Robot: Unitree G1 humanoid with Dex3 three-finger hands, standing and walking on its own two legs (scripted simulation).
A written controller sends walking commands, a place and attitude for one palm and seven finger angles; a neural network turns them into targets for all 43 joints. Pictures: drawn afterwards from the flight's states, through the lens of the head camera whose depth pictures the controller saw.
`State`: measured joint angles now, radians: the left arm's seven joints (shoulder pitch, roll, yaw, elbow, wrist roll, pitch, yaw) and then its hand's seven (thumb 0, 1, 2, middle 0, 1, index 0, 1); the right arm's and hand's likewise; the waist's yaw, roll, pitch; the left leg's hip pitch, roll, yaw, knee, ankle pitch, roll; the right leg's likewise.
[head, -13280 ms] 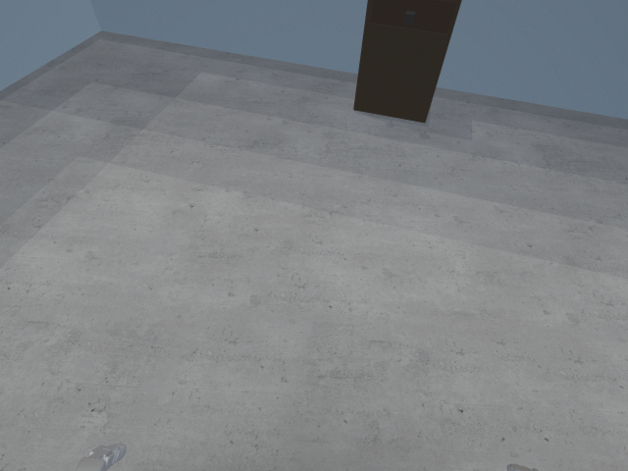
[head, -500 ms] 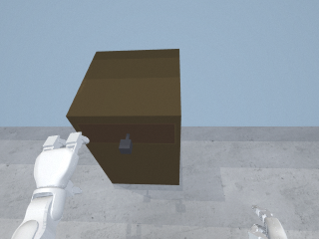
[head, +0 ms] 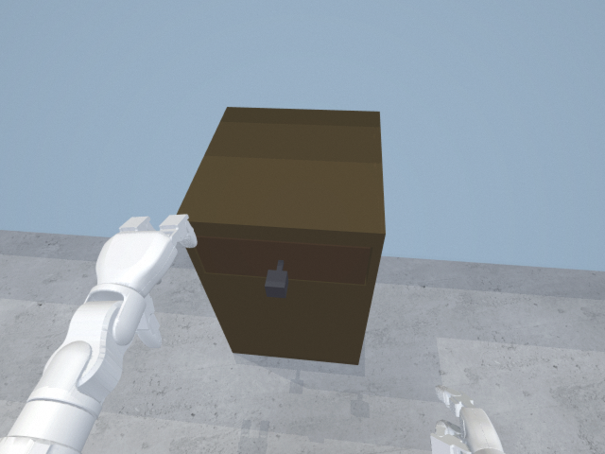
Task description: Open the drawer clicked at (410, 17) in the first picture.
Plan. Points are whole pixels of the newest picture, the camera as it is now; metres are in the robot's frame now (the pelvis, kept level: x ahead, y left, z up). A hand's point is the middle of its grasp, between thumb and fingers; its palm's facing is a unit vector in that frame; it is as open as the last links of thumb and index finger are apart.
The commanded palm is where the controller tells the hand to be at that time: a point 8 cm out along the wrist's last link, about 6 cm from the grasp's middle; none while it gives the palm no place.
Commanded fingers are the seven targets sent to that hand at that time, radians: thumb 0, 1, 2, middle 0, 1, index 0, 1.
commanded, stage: raise the hand with hooked fingers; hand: left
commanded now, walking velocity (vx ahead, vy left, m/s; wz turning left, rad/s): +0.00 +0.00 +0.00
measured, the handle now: (278, 276) +0.50 +0.13 -0.20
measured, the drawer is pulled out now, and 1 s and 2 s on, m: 0.00 0.00 0.00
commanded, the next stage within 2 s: move the hooked fingers above the handle in 0.26 s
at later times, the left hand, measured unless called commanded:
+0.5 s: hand (166, 286) +0.31 +0.23 +0.05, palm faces -0.06 -0.12 -0.99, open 13.8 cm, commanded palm +0.30 +0.24 +0.10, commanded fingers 0.00 -0.50 0.30 -0.30 -1.20 -0.30 -1.20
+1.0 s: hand (225, 282) +0.36 +0.18 -0.02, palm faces -0.11 -0.07 -0.99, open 13.8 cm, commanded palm +0.36 +0.20 +0.04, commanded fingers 0.00 -0.50 0.30 -0.30 -1.20 -0.30 -1.20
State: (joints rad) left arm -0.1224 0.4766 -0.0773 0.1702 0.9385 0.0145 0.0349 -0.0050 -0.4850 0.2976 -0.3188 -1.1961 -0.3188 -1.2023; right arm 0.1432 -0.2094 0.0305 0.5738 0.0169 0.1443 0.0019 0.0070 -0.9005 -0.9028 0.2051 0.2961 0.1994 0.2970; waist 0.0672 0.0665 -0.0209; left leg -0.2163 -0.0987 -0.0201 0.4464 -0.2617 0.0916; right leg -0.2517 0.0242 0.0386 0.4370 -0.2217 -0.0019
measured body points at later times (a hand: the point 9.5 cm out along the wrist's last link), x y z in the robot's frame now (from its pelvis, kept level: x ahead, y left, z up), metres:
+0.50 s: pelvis +0.01 +0.00 +0.00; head +0.04 -0.02 +0.45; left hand +0.30 +0.24 +0.10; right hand +0.19 -0.22 -0.11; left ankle -0.02 +0.06 -0.74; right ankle +0.00 -0.13 -0.74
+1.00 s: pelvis +0.00 -0.04 -0.02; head +0.06 -0.05 +0.43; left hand +0.36 +0.18 +0.03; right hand +0.12 -0.30 -0.14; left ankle -0.02 +0.06 -0.74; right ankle +0.00 -0.13 -0.74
